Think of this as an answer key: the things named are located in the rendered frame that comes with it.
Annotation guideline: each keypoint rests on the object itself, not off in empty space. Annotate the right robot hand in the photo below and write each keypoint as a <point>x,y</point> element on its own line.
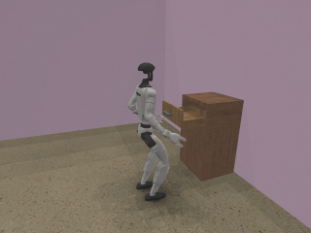
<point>174,138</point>

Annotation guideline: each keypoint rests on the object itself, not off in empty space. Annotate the left robot forearm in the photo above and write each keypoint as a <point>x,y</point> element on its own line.
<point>135,111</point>

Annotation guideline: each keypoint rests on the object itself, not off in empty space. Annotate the robot right upper arm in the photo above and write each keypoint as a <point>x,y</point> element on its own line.
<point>150,95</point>

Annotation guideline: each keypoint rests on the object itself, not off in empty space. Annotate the handle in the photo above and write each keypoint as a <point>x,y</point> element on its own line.
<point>167,114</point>

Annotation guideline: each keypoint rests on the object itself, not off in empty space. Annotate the drawer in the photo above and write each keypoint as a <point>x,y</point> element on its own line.
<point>185,117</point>

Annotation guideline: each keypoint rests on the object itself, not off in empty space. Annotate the robot left upper arm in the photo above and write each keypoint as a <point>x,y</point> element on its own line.
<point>131,104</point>

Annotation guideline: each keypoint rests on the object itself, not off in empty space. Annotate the right robot shin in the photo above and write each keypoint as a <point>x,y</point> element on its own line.
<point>159,177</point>

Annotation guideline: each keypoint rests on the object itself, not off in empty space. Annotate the cabinet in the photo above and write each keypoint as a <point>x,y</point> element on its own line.
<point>210,150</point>

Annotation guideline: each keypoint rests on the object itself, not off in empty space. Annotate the humanoid robot torso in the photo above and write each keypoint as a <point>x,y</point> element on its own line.
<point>145,126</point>

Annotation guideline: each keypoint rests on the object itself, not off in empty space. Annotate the left robot hand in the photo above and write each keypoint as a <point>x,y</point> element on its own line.
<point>157,117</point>

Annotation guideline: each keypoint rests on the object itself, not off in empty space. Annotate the right robot forearm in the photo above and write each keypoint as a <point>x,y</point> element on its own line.
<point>157,127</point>

